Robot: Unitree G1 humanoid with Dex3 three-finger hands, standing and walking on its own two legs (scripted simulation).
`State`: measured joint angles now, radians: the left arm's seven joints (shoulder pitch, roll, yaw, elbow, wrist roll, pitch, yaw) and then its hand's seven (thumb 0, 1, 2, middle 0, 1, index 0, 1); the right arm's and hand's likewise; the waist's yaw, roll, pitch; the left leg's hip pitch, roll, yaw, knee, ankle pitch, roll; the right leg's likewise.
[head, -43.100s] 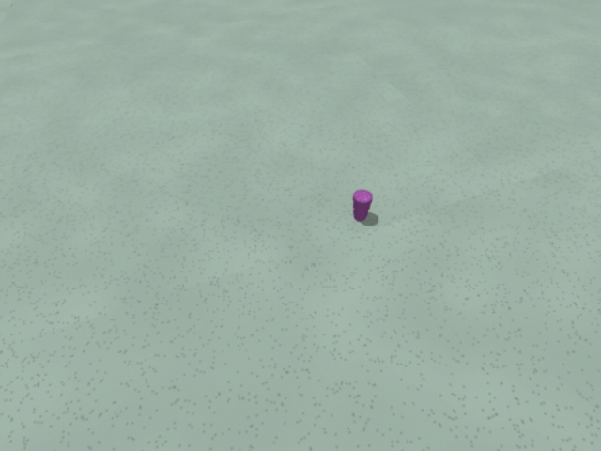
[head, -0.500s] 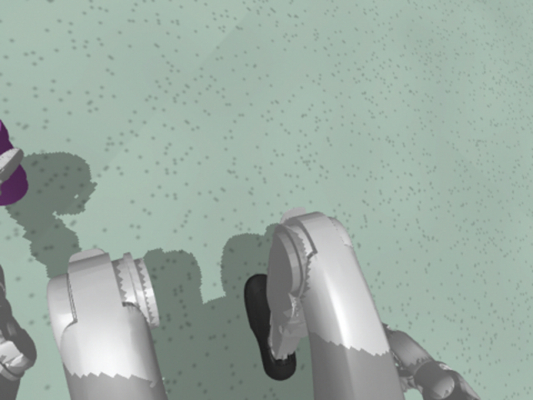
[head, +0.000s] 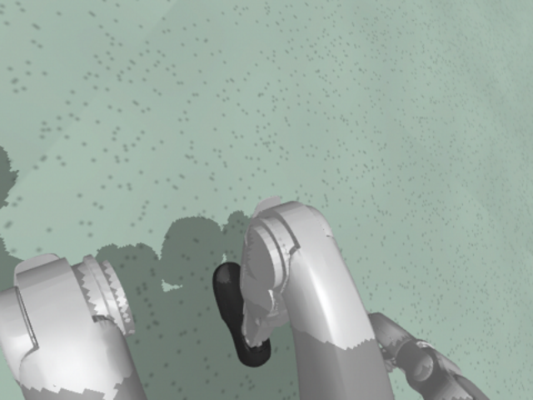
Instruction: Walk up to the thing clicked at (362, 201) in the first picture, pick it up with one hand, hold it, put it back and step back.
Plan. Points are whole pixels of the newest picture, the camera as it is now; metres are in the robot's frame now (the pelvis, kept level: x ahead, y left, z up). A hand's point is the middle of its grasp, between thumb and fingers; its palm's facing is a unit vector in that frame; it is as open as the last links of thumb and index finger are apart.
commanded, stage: lower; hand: left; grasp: from the side
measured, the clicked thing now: out of the picture +0.46 +0.31 -0.20
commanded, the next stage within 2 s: loosen in 0.50 s
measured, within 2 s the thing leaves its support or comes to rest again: rests again in 1.74 s
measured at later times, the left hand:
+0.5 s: hand out of the picture +0.46 +0.31 -0.18, palm faces +0.49 -0.87 -0.02, open 8.9 cm
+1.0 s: hand out of the picture +0.47 +0.31 -0.17, palm faces +0.49 -0.87 +0.01, open 10.4 cm
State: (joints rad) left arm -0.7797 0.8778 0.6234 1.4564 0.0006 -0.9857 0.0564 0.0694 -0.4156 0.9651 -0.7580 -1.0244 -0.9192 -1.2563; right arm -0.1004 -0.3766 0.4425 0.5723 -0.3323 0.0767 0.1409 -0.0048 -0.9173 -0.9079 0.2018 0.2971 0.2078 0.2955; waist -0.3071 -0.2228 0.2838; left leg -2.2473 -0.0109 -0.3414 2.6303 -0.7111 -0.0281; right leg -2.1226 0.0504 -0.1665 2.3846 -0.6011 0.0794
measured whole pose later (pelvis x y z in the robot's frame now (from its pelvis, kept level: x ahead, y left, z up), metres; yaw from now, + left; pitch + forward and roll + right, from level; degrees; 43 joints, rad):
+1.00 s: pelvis -0.01 +0.01 +0.00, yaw -3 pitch +14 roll -19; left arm -0.80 0.96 0.57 1.55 -0.02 -1.09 0.09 0.01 -0.33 0.61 -0.72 -0.75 -0.83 -0.81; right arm -0.18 -0.37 0.55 0.52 -0.38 0.09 0.13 -0.01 -0.91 -0.90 0.20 0.30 0.21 0.30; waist -0.31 -0.29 0.33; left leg -2.22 0.01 -0.40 2.66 -0.73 -0.01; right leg -2.07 0.07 -0.21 2.35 -0.58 0.08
